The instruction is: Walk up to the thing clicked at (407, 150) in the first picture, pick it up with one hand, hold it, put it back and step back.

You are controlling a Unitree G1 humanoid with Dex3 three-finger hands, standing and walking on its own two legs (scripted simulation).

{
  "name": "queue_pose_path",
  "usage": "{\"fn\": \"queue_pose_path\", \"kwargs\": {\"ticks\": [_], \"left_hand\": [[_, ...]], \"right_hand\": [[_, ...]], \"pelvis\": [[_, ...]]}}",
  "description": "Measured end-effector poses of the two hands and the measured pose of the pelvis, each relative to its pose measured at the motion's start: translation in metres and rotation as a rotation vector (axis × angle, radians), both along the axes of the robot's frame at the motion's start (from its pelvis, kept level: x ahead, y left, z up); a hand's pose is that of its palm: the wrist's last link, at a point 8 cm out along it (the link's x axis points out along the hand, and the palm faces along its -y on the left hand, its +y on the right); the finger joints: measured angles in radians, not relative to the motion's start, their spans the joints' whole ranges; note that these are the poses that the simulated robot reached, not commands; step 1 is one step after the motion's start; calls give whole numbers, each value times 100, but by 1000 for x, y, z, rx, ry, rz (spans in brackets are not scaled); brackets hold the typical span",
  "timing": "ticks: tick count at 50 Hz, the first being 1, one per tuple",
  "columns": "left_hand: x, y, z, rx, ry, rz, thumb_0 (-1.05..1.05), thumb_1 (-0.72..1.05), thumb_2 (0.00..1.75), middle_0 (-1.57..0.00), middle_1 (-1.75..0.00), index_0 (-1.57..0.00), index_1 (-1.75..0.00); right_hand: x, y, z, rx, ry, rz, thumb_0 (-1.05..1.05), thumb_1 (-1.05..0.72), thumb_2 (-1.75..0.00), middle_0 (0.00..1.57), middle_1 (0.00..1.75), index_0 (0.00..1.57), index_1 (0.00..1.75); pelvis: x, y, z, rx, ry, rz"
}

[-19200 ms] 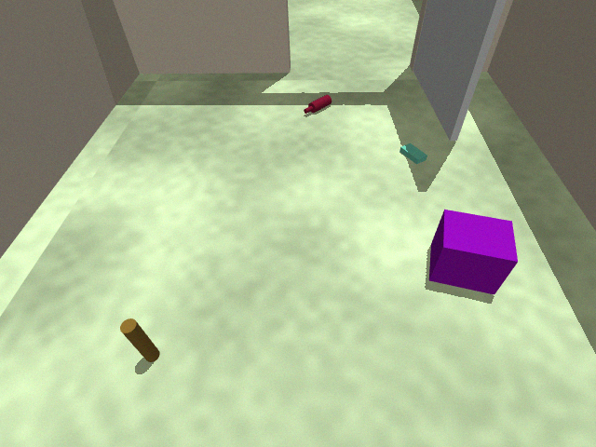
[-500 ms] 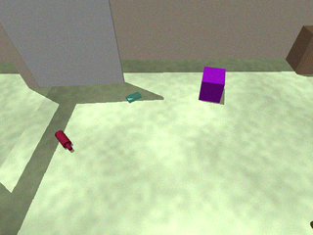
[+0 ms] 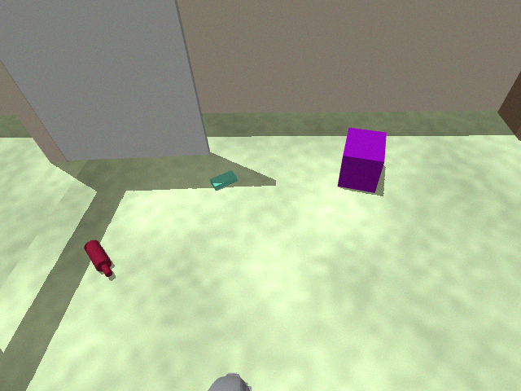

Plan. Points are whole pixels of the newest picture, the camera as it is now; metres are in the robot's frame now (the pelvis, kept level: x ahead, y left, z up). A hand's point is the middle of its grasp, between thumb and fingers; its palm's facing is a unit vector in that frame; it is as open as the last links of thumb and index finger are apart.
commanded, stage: walk up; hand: left
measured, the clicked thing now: (223, 180) +1.33 +0.32 -0.76
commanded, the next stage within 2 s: none
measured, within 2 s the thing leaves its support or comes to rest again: neither
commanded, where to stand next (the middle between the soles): +0.94 +0.04 m, yaw -1 degrees
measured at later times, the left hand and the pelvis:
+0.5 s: hand (140, 297) +0.33 +0.30 -0.14, palm faces -0.11 -0.92 -0.38, open 7.4 cm; pelvis +0.25 +0.02 -0.01, yaw -2 degrees
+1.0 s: hand (155, 241) +0.50 +0.32 -0.17, palm faces -0.03 -0.93 -0.37, open 7.4 cm; pelvis +0.48 +0.04 -0.03, yaw +0 degrees
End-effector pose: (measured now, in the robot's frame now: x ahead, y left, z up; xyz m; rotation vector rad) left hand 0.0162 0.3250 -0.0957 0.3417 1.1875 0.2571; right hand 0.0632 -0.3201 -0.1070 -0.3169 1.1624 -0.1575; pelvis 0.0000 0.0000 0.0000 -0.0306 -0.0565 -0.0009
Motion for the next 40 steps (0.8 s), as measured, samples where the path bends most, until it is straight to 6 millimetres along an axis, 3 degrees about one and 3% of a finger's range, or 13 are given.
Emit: {"fn": "queue_pose_path", "kwargs": {"ticks": [6,11,15,20,24,28,32,40], "left_hand": [[56,16,-22,-36,1,11,1,89,90,-21,-30,-20,-30],[115,32,-40,-46,49,-9,1,90,90,-21,-30,-20,-30],[174,33,-30,-55,15,-57,1,90,90,-21,-30,-20,-30],[244,30,-14,-49,-19,-118,1,90,90,-21,-30,-20,-30],[298,22,-4,-21,-35,-149,0,90,90,-21,-30,-20,-30],[347,15,-4,38,-83,-144,0,90,90,-21,-30,-20,-30],[373,3,2,49,-116,-102,0,90,90,-21,-30,-20,-30],[402,0,8,18,-44,-60,0,90,90,-21,-30,-20,-30]], "right_hand": [[80,15,3,-38,6,53,1,-90,-90,21,30,20,30],[146,36,6,-67,-98,46,1,-90,-90,21,30,20,30],[169,45,17,-56,-122,9,1,-90,-89,21,30,20,30],[190,40,17,-45,-88,-15,1,-90,-89,21,30,21,30],[210,24,4,-29,-51,-41,1,-90,-89,21,30,21,30],[243,1,-24,-20,-14,-55,1,-90,-89,21,30,21,30],[289,-3,-33,-9,23,-37,1,-90,-90,21,30,20,30],[390,12,-11,15,-17,36,1,-90,-90,21,30,20,30]], "pelvis": [[62,16,-11,-16,13,26],[112,36,-20,12,10,15],[148,38,-10,27,9,-4],[194,35,-3,46,11,-27],[235,25,-6,53,11,-34],[282,5,-24,49,10,-31],[316,-1,-23,31,3,-22],[383,4,-5,13,21,-8]]}}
